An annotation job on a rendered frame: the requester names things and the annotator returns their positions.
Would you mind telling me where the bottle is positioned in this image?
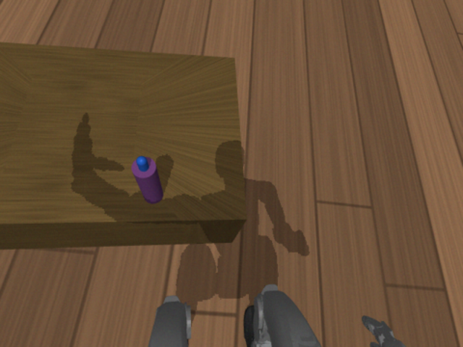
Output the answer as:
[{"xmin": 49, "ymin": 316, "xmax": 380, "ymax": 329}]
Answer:
[{"xmin": 132, "ymin": 156, "xmax": 163, "ymax": 204}]

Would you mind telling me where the right robot hand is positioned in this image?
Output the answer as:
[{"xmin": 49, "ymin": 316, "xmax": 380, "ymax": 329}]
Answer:
[{"xmin": 362, "ymin": 316, "xmax": 406, "ymax": 347}]

